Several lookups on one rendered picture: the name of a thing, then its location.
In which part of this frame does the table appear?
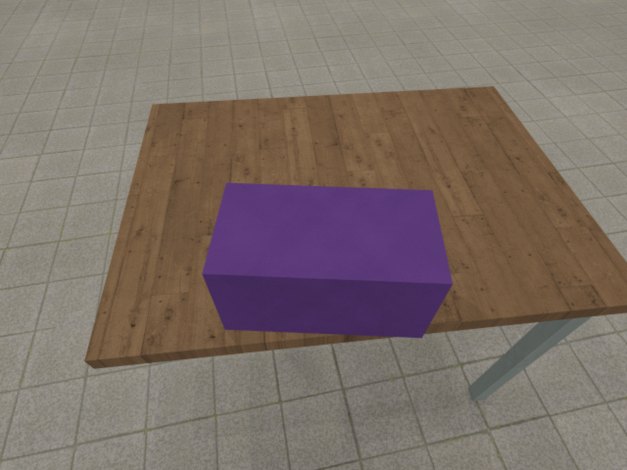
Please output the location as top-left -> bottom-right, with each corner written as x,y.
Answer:
84,86 -> 627,401

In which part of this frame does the carton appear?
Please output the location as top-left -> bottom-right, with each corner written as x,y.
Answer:
202,183 -> 453,338

